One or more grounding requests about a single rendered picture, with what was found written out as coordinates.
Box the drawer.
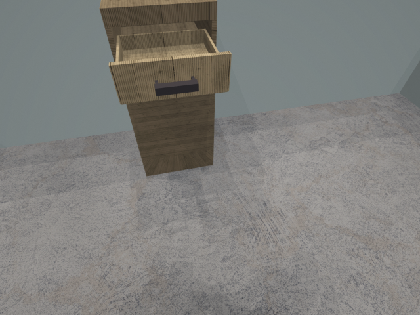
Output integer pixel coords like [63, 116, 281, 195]
[109, 29, 232, 105]

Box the handle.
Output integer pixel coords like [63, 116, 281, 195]
[154, 76, 199, 96]

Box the cabinet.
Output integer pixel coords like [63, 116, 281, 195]
[99, 0, 217, 176]

